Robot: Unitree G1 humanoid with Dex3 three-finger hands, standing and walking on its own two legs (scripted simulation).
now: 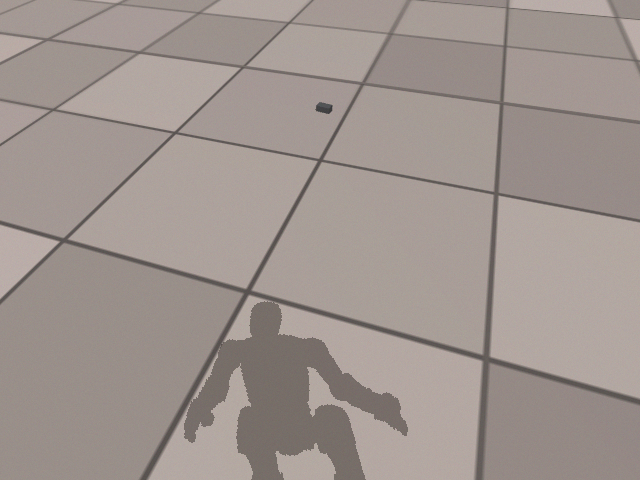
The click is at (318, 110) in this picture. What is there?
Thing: small box
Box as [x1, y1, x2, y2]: [316, 102, 331, 113]
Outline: 316,105 316,110 329,113 331,110 330,104 319,102
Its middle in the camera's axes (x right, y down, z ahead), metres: +0.03 -0.80 +2.41
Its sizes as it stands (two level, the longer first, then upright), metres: 0.085 0.047 0.036
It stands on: the floor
